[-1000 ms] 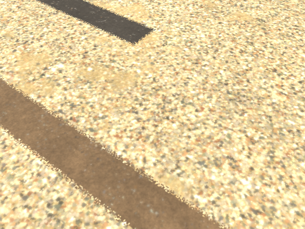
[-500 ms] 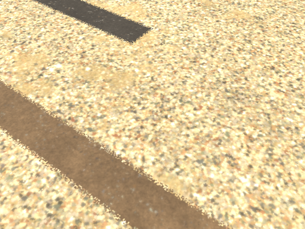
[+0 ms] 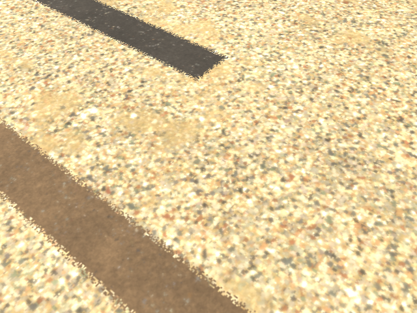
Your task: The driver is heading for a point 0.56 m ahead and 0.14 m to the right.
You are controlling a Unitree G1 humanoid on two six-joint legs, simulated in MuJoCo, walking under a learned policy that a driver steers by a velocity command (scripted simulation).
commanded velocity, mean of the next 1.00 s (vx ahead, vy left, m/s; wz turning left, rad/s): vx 0.42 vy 0.00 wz -0.29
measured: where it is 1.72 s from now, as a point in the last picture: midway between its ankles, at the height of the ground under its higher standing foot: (239, 284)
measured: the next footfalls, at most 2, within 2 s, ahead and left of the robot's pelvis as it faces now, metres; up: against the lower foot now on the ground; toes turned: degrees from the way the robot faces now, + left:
left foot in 0.22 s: +0.32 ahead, +0.15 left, +0.00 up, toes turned +2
right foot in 0.78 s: +0.59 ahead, -0.13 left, +0.00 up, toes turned -21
